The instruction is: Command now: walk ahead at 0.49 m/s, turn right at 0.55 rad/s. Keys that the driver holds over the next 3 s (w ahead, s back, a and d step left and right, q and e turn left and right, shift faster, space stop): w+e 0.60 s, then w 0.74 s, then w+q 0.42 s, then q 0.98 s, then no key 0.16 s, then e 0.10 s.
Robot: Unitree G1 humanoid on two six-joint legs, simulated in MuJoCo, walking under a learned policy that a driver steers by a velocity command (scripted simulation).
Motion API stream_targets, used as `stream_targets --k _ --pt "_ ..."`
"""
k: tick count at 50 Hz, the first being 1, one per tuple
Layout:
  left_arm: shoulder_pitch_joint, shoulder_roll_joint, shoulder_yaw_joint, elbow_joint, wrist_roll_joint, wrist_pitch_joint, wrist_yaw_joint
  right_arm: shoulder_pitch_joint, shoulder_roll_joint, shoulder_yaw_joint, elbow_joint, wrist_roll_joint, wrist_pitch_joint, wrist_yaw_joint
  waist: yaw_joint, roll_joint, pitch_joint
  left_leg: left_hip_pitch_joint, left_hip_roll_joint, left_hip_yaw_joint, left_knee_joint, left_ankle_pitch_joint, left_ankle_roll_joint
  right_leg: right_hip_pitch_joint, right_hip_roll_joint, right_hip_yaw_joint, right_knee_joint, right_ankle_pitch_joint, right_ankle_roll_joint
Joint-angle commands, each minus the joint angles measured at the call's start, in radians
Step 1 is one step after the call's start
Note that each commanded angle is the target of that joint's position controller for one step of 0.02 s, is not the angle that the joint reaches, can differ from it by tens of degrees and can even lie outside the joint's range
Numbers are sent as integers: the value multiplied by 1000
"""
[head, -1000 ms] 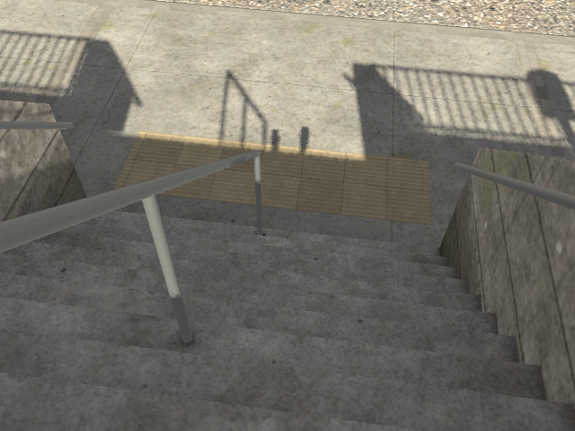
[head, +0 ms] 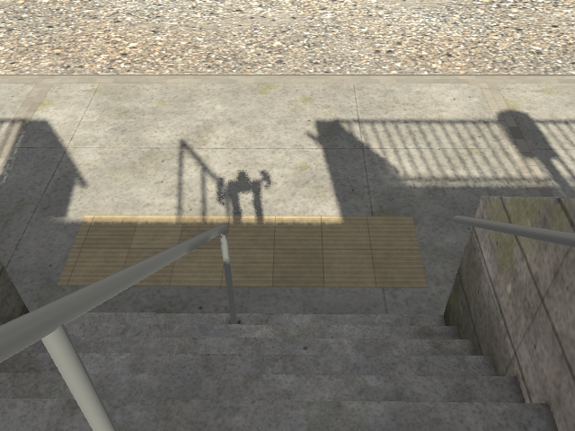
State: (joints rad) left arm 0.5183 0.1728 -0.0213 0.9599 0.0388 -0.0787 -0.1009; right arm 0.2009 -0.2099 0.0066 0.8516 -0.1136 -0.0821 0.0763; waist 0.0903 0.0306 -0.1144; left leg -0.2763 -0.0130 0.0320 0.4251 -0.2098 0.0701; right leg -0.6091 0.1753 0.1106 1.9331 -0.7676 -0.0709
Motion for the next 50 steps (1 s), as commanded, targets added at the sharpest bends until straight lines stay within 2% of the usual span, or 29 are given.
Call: stream_targets --k 1,2,3,5,7,9,12,15,18,20,21,22,23,24,25,27,28,30,32,34,38,40,42,43,44,45,46,48,50 --pt "12 53 1 -85 -13 -1 -3 316 -153 -68 76 -24 40 1 -136 -77 79 522 485 -359 100 484 297 -836 -203 71 112 288 17" --pt "7 30 0 -58 5 0 3 270 54 -7 78 -45 24 -19 -73 -145 200 218 372 -180 61 489 204 -699 -301 85 -305 621 0" --pt "-22 33 11 -51 3 -1 -1 252 66 0 96 -29 5 -36 -30 -27 289 -42 283 -120 10 518 124 -518 -321 1 -413 728 -12" --pt "-92 38 27 -2 31 -8 -40 195 54 15 95 30 -44 -64 -48 59 221 -402 175 62 14 418 89 -119 -282 -104 -703 1077 -9" --pt "-38 -8 10 32 50 -27 -70 193 8 16 118 18 -59 -83 -36 65 152 -384 163 45 78 267 39 -32 -285 -34 -762 1244 -4" --pt "-150 59 20 4 55 -25 -31 182 -6 27 113 26 -68 -92 -66 -23 138 -332 145 77 203 114 23 -7 -264 -37 -1042 1428 10" --pt "-303 133 37 -35 52 -8 -1 343 -52 41 189 28 -54 -79 -106 17 229 -134 252 -90 303 112 52 -171 -234 -34 -1065 1256 37" --pt "-547 96 9 -100 29 -1 8 574 -30 37 270 41 -35 -105 -241 5 267 147 239 -138 354 77 53 -323 -237 -93 -1338 1212 30" --pt "-548 90 2 -85 48 1 -12 555 -54 40 279 54 -6 -89 -207 13 290 100 303 -215 432 245 103 -146 -253 -114 -1413 1009 51" --pt "-406 93 4 -29 69 13 -4 430 -72 31 268 57 0 -76 -155 -18 283 20 324 -216 534 208 108 65 -267 -116 -1522 989 31" --pt "-151 134 24 49 73 6 8 393 -89 25 285 0 -10 -47 -54 -27 205 -95 285 -137 669 459 77 393 -219 -147 -1328 1020 18" --pt "-117 215 63 74 66 -9 10 323 -116 10 235 51 -4 -43 -29 -191 198 -115 205 -44 868 357 21 517 -180 -223 -1641 934 8" --pt "115 223 82 163 75 -3 17 276 -214 -10 243 31 7 -15 91 -206 185 -280 97 58 1193 203 -26 840 -160 -291 -1741 1105 -50" --pt "361 238 105 239 103 9 31 237 -221 -23 225 -6 15 29 182 -322 41 -602 4 70 1664 -480 -89 1229 -306 -84 -1585 1373 -212" --pt "300 306 110 226 71 0 51 159 -118 -16 93 25 -4 55 111 -214 -163 -759 11 -18 1639 -633 -91 1428 -463 75 -1300 1658 -288" --pt "109 263 111 151 34 -3 41 -45 -76 1 -116 101 -39 13 48 -45 2 -970 56 -109 1377 -614 -116 1097 -594 268 -1383 1133 -368" --pt "-141 101 45 77 45 -15 42 6 -81 -4 -61 63 -30 -29 -64 143 139 -800 151 -183 896 -221 -53 695 -515 147 -1424 868 -258" --pt "-218 114 33 3 32 -4 34 209 -69 -17 59 23 13 -53 -165 -24 251 -247 106 -58 669 108 -28 -14 -399 42 -1499 784 -301" --pt "-91 58 9 34 53 -37 36 291 17 16 84 -22 21 4 -167 -81 221 -169 129 -118 673 487 -25 -145 -305 50 -1361 684 -208" --pt "-188 96 13 -24 63 -60 61 258 -8 8 77 14 5 -3 -144 -39 160 148 76 -69 342 777 -60 -327 -174 -76 -1205 364 -107" --pt "-137 184 16 -54 64 -40 49 232 -88 -10 57 19 21 -17 -162 -42 227 250 57 -36 175 463 -153 -267 -264 98 -943 174 -121" --pt "-76 222 14 -48 37 10 48 113 -143 -20 16 51 30 -16 -116 -15 219 168 92 -58 -244 436 -93 24 -298 265 -813 302 -135" --pt "-11 238 12 -14 78 35 -9 452 -239 -81 140 54 -1 -13 -225 54 85 495 148 -37 -215 666 38 -21 -224 215 -385 543 -55" --pt "277 38 1 53 27 15 -44 594 -340 -106 189 16 -12 -5 -151 325 -90 849 317 -107 254 1522 244 -370 -34 0 165 -28 52" --pt "321 74 18 18 -22 0 -39 587 -423 -130 153 0 -2 10 -146 226 -81 886 415 -311 298 1752 355 -658 -4 -37 423 -38 86" --pt "87 177 40 -62 -35 -13 -19 567 -410 -142 149 -21 10 25 -236 111 45 805 469 -466 219 1436 396 -914 -42 -39 470 30 110" --pt "-130 180 39 -150 -27 -18 3 486 -327 -112 172 9 14 26 -221 78 179 618 528 -606 104 787 391 -1065 -158 16 362 169 87" --pt "-35 65 -7 -112 -1 -13 22 341 -53 -19 170 -20 22 27 -52 -136 275 194 431 -364 32 541 265 -807 -280 125 61 515 -7" --pt "5 -2 -39 -88 42 4 0 296 20 5 197 4 -33 -36 -12 -39 310 -67 209 -197 28 399 155 -668 -314 23 -277 798 -16"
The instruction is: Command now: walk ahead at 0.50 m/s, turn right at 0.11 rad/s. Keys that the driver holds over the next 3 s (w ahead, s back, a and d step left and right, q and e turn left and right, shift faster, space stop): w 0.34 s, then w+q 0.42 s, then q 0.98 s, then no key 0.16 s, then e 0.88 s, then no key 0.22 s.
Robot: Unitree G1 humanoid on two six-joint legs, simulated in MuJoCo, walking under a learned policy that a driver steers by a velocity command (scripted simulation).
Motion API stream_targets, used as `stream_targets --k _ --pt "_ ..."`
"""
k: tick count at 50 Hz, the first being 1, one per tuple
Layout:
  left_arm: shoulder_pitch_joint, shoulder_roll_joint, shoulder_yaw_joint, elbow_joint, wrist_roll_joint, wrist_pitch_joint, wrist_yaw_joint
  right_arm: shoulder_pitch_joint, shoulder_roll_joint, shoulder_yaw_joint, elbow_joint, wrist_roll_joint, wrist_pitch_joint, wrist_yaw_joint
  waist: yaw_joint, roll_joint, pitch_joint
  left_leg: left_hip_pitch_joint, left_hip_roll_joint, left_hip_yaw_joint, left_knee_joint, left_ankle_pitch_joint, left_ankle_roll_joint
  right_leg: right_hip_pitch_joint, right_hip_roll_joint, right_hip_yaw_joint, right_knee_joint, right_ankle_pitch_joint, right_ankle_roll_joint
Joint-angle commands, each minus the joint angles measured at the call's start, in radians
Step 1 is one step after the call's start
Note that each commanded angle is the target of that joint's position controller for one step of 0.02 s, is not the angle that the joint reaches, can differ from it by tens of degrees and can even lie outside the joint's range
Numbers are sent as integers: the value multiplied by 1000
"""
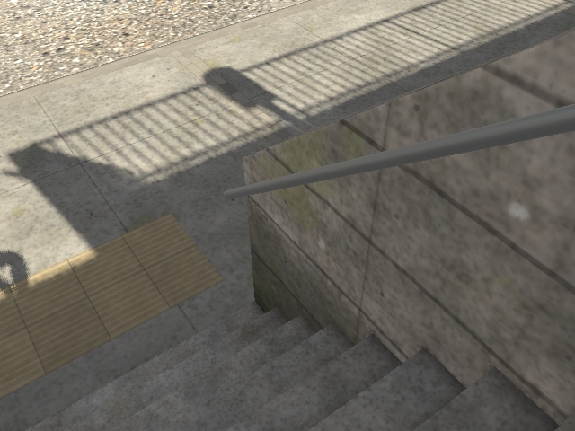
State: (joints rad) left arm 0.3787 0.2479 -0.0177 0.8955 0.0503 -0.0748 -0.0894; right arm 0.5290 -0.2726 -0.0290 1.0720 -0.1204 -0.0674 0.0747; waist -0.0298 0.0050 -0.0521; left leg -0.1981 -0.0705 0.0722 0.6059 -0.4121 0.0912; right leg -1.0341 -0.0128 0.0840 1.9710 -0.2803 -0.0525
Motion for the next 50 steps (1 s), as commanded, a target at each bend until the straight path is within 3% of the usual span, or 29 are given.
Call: stream_targets --k 1,3,6,8,10,11,12,14,16,18,19,20,21,22,23,25,26,27,29,30,34,38,40,42,45,47,48,49,50 --pt "68 -45 -44 -39 28 6 -40 -58 50 42 -38 39 -73 -58 75 -28 235 -283 205 -184 -134 544 131 -118 -108 -10 -535 491 -8" --pt "-166 -25 -34 -84 12 16 -67 -3 -46 51 -25 46 -105 -55 20 60 139 -578 162 -148 -212 450 117 353 -67 -107 -690 730 29" --pt "-84 88 -10 -44 26 -2 -47 80 -138 32 30 29 -106 -77 29 30 131 -36 250 -305 16 600 68 -37 -51 28 -801 584 50" --pt "-216 71 -13 -92 25 -13 -17 273 -102 29 108 26 -95 -103 -56 77 158 354 306 -422 120 655 56 -389 -71 80 -917 452 65" --pt "-341 27 -28 -90 37 -14 -7 380 23 55 101 36 -79 -131 -125 69 193 409 230 -380 187 544 13 -411 -79 44 -1221 755 55" --pt "-493 -12 -4 -130 -57 -11 74 211 18 36 57 152 -36 -119 -125 -63 161 128 204 -265 128 473 3 53 -45 -127 -1372 897 44" --pt "-500 -45 -13 -124 -82 6 85 139 15 46 13 173 -22 -112 -116 -67 181 -195 169 -273 74 333 20 403 -2 -170 -1331 956 34" --pt "-432 -54 -3 -86 -98 42 83 87 22 45 16 157 -12 -99 -79 24 229 -287 138 -245 140 259 41 571 29 -171 -1336 885 20" --pt "-412 -9 15 -63 -86 39 89 155 26 33 35 102 -1 -109 -135 69 284 -57 115 -233 284 515 36 448 30 -176 -1487 742 7" --pt "-340 10 26 -20 -91 30 89 199 21 19 50 50 19 -134 -140 72 200 116 92 -291 440 555 52 564 -37 -54 -1739 748 12" --pt "-158 77 25 39 116 43 8 128 -56 39 13 34 -19 -61 -39 74 198 43 99 -326 535 529 -3 730 -95 -59 -1804 613 9" --pt "23 103 64 81 104 33 -14 103 -117 14 20 40 -27 -7 39 -17 178 -147 104 -378 609 552 50 1047 -38 -149 -1763 597 -5" --pt "309 138 86 174 91 22 -10 92 -95 17 57 15 -23 54 144 -125 191 -529 40 -361 929 353 31 1432 -64 -105 -1746 607 -55" --pt "533 92 72 231 116 28 -6 151 -63 8 83 53 -22 89 225 -284 -70 -660 -92 -275 1446 -282 -6 1731 -228 20 -1514 1024 -243" --pt "364 190 86 174 83 31 -21 233 -26 -6 41 89 -32 85 79 -197 -269 -728 -44 -203 1556 -355 -18 1774 -406 48 -1226 1516 -369" --pt "55 153 86 93 60 36 -20 72 42 32 -72 107 -28 33 55 -22 -92 -935 69 -262 1402 -220 -32 1402 -539 291 -1502 677 -431" --pt "-68 -10 29 50 64 23 -10 -6 6 27 -69 80 -24 5 21 145 58 -792 135 -303 1068 59 -8 1032 -410 125 -1593 460 -322" --pt "-144 -129 -18 36 55 6 14 16 21 30 -29 51 -16 6 -47 149 179 -533 217 -292 666 307 15 654 -344 -32 -1680 472 -270" --pt "41 -32 2 107 41 -28 47 -40 6 -2 -18 18 -6 22 -33 -71 163 -263 167 -139 560 418 -8 425 -219 -114 -1644 447 -257" --pt "62 34 18 109 56 -40 54 51 60 21 8 2 -10 44 -70 -101 113 -173 135 -115 669 478 -22 367 -217 -100 -1583 420 -255" --pt "286 -85 -24 230 61 -77 86 -54 84 38 -39 12 -15 -14 30 -3 132 -564 263 -317 178 877 -72 757 -296 -6 -1373 207 -192" --pt "211 -91 -35 183 74 -64 52 -180 37 24 -77 3 -6 -10 5 -39 171 -225 184 -142 201 823 -66 430 -239 -109 -1323 59 -153" --pt "161 -43 -21 183 71 -76 37 -164 34 19 -88 -7 5 -4 -27 -52 191 -215 195 -177 279 702 -71 472 -302 -92 -1241 137 -116" --pt "243 -19 -6 204 40 -54 81 -334 21 14 -145 -1 16 -17 79 -39 230 -269 193 -122 -1 627 -82 637 -327 -85 -1152 48 -66" --pt "290 37 27 182 43 2 131 -445 40 13 -164 25 8 -47 150 -59 225 -158 153 -58 -199 581 -74 662 -359 -56 -1031 93 -46" --pt "235 56 46 181 34 30 120 -176 -39 -28 -34 24 -2 -58 60 -4 181 4 198 -62 -551 745 -48 720 -315 -89 -753 43 13" --pt "232 73 45 195 56 50 84 28 -117 -77 28 38 -15 -77 -32 -13 112 298 161 21 -620 973 -19 620 -263 -140 -537 76 37" --pt "337 -47 26 214 51 46 23 255 -226 -110 101 16 -27 -76 -51 247 -148 804 289 -84 -210 1599 165 319 -119 -256 -85 -444 112" --pt "223 -28 37 121 -21 21 -14 344 -351 -150 108 13 -39 -72 -111 259 -201 965 420 -209 39 2005 282 24 -42 -297 293 -660 142"
Over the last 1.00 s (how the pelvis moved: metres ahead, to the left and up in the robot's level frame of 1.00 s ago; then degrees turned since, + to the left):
0.50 0.00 -0.43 -29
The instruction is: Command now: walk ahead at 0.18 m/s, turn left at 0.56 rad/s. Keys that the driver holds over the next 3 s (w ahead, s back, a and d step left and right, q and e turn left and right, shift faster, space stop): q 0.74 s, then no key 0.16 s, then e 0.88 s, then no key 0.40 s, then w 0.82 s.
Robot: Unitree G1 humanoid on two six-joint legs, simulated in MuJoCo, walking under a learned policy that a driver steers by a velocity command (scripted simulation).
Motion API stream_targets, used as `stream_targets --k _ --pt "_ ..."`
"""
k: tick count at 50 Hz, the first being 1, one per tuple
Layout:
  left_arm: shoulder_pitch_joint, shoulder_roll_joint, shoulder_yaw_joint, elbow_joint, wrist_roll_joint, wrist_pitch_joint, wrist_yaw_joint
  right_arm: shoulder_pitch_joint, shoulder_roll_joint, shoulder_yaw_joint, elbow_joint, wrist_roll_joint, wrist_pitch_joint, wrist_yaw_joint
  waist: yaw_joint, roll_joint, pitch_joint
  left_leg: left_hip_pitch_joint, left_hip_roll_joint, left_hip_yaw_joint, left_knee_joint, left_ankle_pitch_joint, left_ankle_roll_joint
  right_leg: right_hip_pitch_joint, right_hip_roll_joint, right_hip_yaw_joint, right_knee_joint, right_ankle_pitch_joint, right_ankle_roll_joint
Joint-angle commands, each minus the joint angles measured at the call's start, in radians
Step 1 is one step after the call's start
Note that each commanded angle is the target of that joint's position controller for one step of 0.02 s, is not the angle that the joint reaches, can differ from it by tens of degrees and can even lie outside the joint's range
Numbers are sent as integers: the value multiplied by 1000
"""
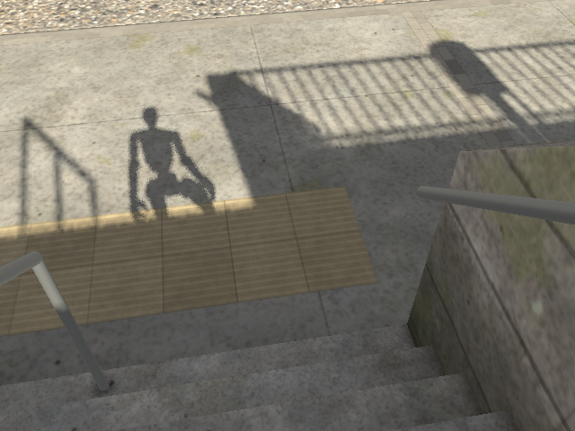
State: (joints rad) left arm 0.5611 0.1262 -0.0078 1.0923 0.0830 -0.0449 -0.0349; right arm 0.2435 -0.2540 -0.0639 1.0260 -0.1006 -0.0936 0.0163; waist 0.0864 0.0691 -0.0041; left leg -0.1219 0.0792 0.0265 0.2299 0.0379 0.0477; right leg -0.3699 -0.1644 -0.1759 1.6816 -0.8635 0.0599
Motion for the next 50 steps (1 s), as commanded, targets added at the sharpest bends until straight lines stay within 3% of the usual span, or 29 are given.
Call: stream_targets --k 1,3,5,7,10,12,16,17,18,19,21,23,24,29,31,33,34,36,37,38,39,40,41,42,43,45,48,49,50 --pt "-248 130 35 -205 -74 -19 -86 627 -344 -115 135 -13 -21 -16 -311 68 -247 899 326 -212 436 1497 324 -846 79 21 562 -138 30" --pt "-442 171 48 -368 -99 -62 -20 417 -158 -54 32 7 -14 -3 -229 17 -123 496 383 -316 373 943 323 -915 13 192 280 -62 -10" --pt "-232 80 13 -302 -44 -53 30 337 -16 17 33 -31 13 21 -86 -43 88 -30 370 -263 278 682 274 -736 -31 301 7 325 -56" --pt "-96 46 10 -212 -28 -32 8 225 -19 30 -64 25 -11 7 -33 -78 145 -443 136 -100 262 362 230 -446 36 171 -411 914 -67" --pt "-110 76 9 -218 -9 -24 -54 128 -87 44 -122 -11 -14 20 0 55 49 -747 58 -144 359 234 202 -118 114 97 -295 1153 -46" --pt "-246 135 13 -303 3 -30 -32 197 -78 46 -91 -35 -30 -9 -80 37 12 -515 108 -311 476 93 160 -308 64 247 -398 1155 -10" --pt "-22 267 80 -296 -29 -49 52 -102 -227 0 -256 -8 -40 3 135 -34 -82 -764 65 -348 757 446 138 269 228 66 -583 613 -46" --pt "101 357 110 -262 -38 -51 76 -120 -203 -16 -300 11 -44 11 177 -180 -169 -784 -46 -279 1021 357 116 392 194 92 -750 947 -155" --pt "38 422 116 -279 -22 -38 75 113 24 17 -297 11 -43 23 29 -410 -364 -886 -247 -146 1340 -645 24 479 -181 652 -993 1532 -539" --pt "49 312 85 -269 27 -59 25 105 -22 9 -312 99 -31 2 17 -142 -187 -1080 -273 -251 1537 -777 -1 389 -289 821 -967 1839 -649" --pt "-102 232 59 -315 4 -53 -27 45 -22 22 -336 78 11 -26 -24 -142 -76 -1238 -153 -338 1441 -618 -61 166 -384 879 -1020 1639 -623" --pt "-229 182 44 -301 17 -39 -6 184 28 56 -281 -25 70 -27 -155 -116 -123 -968 -85 -225 1401 -253 -101 -65 -281 647 -1034 1289 -417" --pt "-280 213 54 -320 11 -42 -1 231 6 42 -263 -36 76 -14 -200 -138 -87 -801 -111 -130 1510 -204 -97 -253 -196 537 -1044 1143 -358" --pt "-252 278 42 -285 5 -75 60 -57 -93 17 -403 -10 71 44 -77 -101 -50 -838 -52 -48 1376 -99 -47 -120 -207 304 -972 852 -253" --pt "-47 264 45 -202 -52 -75 99 -263 -45 37 -462 13 88 18 69 -200 -2 -951 18 5 798 -263 -75 111 -224 326 -1026 618 -196" --pt "-64 280 45 -215 33 -85 81 -141 -11 34 -404 -9 91 6 4 -319 -48 -600 -72 103 1057 -197 -25 -134 -258 312 -1050 711 -201" --pt "-191 342 66 -287 38 -92 67 -81 -32 27 -390 -11 93 4 -38 -260 -71 -524 -98 116 1005 -195 -8 -174 -264 270 -1060 757 -207" --pt "-304 439 123 -319 -16 -97 43 -63 -117 -14 -378 15 88 -8 -57 -198 -91 -373 -108 118 582 -303 29 -87 -244 219 -993 670 -163" --pt "-254 413 125 -312 -23 -86 35 74 -194 -57 -320 64 69 -16 -93 -34 -160 -107 -177 145 356 -202 74 -161 -123 85 -786 561 -125" --pt "-324 283 93 -406 -3 -82 30 316 -257 -72 -242 31 44 -45 -157 177 -341 331 46 -245 413 365 256 -502 44 33 -357 145 -38" --pt "-347 234 77 -389 -80 -68 28 516 -275 -84 -162 -42 15 -3 -269 -67 -249 545 135 -421 408 668 188 -756 181 306 -325 150 -43" --pt "-411 199 80 -512 -113 -89 68 480 -294 -72 -252 -17 1 59 -251 30 -239 462 295 -681 349 803 267 -862 260 441 -374 142 3" --pt "-329 252 97 -435 -110 -92 72 267 -244 -49 -272 12 -3 121 -136 -3 -128 302 316 -652 360 773 241 -845 187 499 -373 265 20" --pt "-301 294 95 -404 -78 -78 74 37 -211 -32 -306 85 4 143 -35 14 -118 89 281 -499 364 577 218 -760 118 405 -332 329 31" --pt "-83 274 87 -279 -41 -42 44 -87 -133 0 -302 103 1 158 80 -42 -138 -233 200 -377 367 312 147 -482 65 372 -231 458 52" --pt "45 223 69 -201 -28 -7 -6 -145 -84 31 -286 85 0 130 127 -63 -39 -601 68 -272 295 74 25 -249 109 280 -97 604 87" --pt "-46 230 60 -211 -53 -11 -56 -94 -103 67 -223 60 2 77 23 -57 -54 -543 69 -206 262 -187 53 -233 122 288 -64 618 113" --pt "-104 227 57 -228 -48 -18 -58 -44 -56 89 -204 91 -3 89 -7 -85 -25 -448 66 -186 274 -279 50 -282 110 291 -315 563 119" --pt "-257 155 34 -256 -86 69 18 -13 -21 77 -217 158 58 -4 -47 -92 -126 -265 154 -134 343 105 108 -172 143 226 -547 522 25"
Over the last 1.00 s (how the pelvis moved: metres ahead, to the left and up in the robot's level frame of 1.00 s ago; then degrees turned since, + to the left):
0.44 0.10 -0.36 19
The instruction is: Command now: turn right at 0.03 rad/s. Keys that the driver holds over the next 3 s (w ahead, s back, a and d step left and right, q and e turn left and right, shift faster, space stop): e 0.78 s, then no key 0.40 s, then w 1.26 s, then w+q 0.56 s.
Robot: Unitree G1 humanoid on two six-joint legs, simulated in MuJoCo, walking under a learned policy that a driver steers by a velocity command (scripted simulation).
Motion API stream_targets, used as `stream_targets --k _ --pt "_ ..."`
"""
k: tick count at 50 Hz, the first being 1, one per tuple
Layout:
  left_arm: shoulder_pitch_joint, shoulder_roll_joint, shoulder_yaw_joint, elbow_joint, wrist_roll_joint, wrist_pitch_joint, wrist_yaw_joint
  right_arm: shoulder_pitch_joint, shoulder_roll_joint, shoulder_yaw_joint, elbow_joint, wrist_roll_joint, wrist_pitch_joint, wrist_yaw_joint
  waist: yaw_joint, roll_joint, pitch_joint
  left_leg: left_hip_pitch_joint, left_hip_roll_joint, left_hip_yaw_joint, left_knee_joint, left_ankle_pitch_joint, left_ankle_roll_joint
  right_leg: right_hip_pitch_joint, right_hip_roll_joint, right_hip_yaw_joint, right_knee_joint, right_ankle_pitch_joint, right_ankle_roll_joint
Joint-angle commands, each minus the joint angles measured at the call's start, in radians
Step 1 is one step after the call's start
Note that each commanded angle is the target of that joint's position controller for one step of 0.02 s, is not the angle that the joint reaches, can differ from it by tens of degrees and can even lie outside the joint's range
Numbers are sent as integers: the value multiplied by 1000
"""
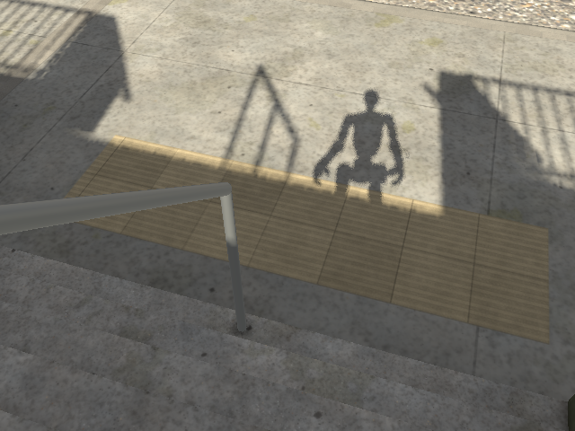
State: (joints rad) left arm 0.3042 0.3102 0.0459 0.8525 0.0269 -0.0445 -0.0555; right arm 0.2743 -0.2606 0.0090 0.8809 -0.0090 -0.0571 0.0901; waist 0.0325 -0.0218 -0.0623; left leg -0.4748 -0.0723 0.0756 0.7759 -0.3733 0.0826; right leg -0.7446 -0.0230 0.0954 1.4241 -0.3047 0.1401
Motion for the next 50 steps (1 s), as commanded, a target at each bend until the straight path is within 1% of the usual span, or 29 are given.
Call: stream_targets --k 1,2,3,4,6,7,9,11,12,13,14,15,16,17,18,19,20,21,22,25,27,30,32,38,44,47,48,49,50 --pt "-20 -24 -32 -24 -29 101 62 7 -40 13 -73 43 46 -108 -35 50 -86 149 286 -167 -186 674 84 277 21 -84 -370 -100 -88" --pt "71 21 -6 -15 9 39 -1 58 -168 -5 -40 -1 -8 -3 -11 226 100 17 288 -298 -294 271 85 201 -19 -79 -265 -110 12" --pt "98 59 3 -6 23 13 -1 -24 -197 -29 -76 4 -20 20 5 192 57 1 296 -328 -300 78 98 248 -17 -78 -345 -106 34" --pt "16 64 1 -35 22 8 22 -20 -210 -47 -102 25 -11 17 -49 163 73 122 338 -396 -343 13 144 142 -11 -77 -564 -206 27" --pt "-43 35 -10 -62 31 10 82 100 -231 -74 -80 40 -2 -39 -137 129 15 300 439 -572 -369 32 278 68 13 -107 -619 -107 -3" --pt "-55 16 -20 -73 33 9 100 124 -235 -86 -93 25 11 -69 -158 117 -15 373 483 -633 -394 24 330 46 25 -94 -670 -76 -31" --pt "-51 -13 -33 -71 32 0 116 141 -179 -89 -103 1 12 -116 -173 126 -8 383 481 -562 -413 6 319 62 34 -117 -717 -50 -109" --pt "63 -24 -23 -32 28 -2 117 23 -148 -90 -130 -22 9 -141 -73 83 20 172 412 -382 -365 18 234 309 46 -157 -859 77 -175" --pt "165 0 -2 -2 39 -4 118 -36 -124 -86 -155 -32 2 -148 -3 40 -6 -3 333 -249 -274 -4 164 538 35 -121 -886 128 -197" --pt "331 49 26 31 66 -8 123 -123 -61 -72 -210 -27 -7 -156 96 -86 -47 -294 198 -84 -36 -130 57 821 -105 114 -962 195 -289" --pt "463 136 55 25 91 -19 108 -199 4 -50 -300 -22 -10 -160 182 -177 -45 -661 17 -78 199 -348 -55 1075 -330 591 -1068 219 -492" --pt "533 104 54 40 126 -11 65 -218 55 -32 -290 -15 -7 -167 230 -16 92 -906 -31 -324 237 -292 -76 1142 -370 670 -1108 199 -528" --pt "501 70 47 52 122 7 27 -200 58 -29 -278 -15 -3 -168 193 -4 154 -1032 -37 -373 266 -146 -84 1109 -377 609 -1098 258 -500" --pt "423 51 47 40 79 22 3 -137 4 -46 -240 -26 -8 -169 125 -16 125 -1025 -16 -326 369 -42 -86 1014 -329 501 -1074 303 -456" --pt "309 44 47 27 61 11 -21 32 -33 -47 -173 -65 -9 -145 16 -28 54 -831 43 -245 536 87 -98 794 -236 333 -1018 322 -377" --pt "195 12 33 17 38 -7 -36 180 -33 -40 -134 -69 -2 -112 -95 -64 36 -608 56 -133 832 184 -108 467 -128 230 -996 311 -304" --pt "108 11 19 -9 56 -25 -30 225 -29 -34 -140 -62 6 -82 -142 -61 40 -488 48 -81 1053 245 -119 219 -84 197 -1021 249 -290" --pt "53 21 9 -18 64 -40 -14 225 -26 -25 -155 -59 12 -62 -144 -39 40 -442 59 -71 1152 260 -137 107 -67 164 -1044 155 -297" --pt "66 31 2 -4 48 -57 5 209 -33 -22 -169 -51 16 -55 -123 -30 65 -434 70 -65 1185 247 -152 53 -56 157 -1056 86 -313" --pt "294 8 -14 99 43 -90 61 108 -22 -4 -219 -23 21 -78 6 -61 99 -643 116 -94 1044 277 -188 279 -63 265 -977 36 -359" --pt "412 -10 -23 141 54 -94 78 17 18 18 -248 -40 31 -93 66 -111 77 -811 135 -116 891 329 -207 511 -99 370 -921 59 -384" --pt "421 -18 -31 142 64 -95 66 -1 44 34 -246 -76 39 -87 36 -118 48 -802 135 -115 868 359 -189 520 -103 446 -848 242 -414" --pt "381 -12 -29 110 61 -92 55 -6 34 35 -248 -82 37 -89 12 -84 41 -776 130 -121 834 321 -173 498 -103 484 -815 331 -428" --pt "402 -28 -25 104 57 -87 53 -54 51 30 -258 -80 45 -84 0 -95 55 -673 119 -121 762 234 -163 448 -79 583 -755 390 -424" --pt "304 -30 -30 69 37 -75 67 -58 49 10 -249 -68 61 -61 -18 -105 43 -391 112 -97 687 153 -174 312 -80 602 -733 431 -397" --pt "119 11 -29 -7 17 -69 85 -49 16 -11 -260 -53 74 -62 -72 -87 14 -125 106 -70 475 57 -204 193 -69 565 -717 508 -353" --pt "134 65 -5 -26 -27 -56 98 -152 13 -13 -303 -33 85 -72 -32 -66 33 -94 52 -8 154 -231 -208 221 -48 533 -785 440 -383" --pt "112 105 5 -26 -13 -44 93 -92 3 -20 -265 -23 91 -74 -50 -103 26 101 2 48 69 -173 -199 147 -35 553 -852 412 -399" --pt "45 129 12 -43 4 -33 83 78 -21 -44 -200 -16 88 -74 -125 -95 4 336 -20 27 -45 -32 -177 48 -8 548 -792 362 -392"
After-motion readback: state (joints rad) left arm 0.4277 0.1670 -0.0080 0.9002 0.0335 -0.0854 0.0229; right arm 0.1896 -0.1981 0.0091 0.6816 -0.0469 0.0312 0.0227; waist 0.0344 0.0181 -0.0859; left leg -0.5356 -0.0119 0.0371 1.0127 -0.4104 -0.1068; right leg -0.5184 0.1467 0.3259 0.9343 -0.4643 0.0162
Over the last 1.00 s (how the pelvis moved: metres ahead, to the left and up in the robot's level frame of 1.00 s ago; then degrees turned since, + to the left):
0.04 0.01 -0.07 30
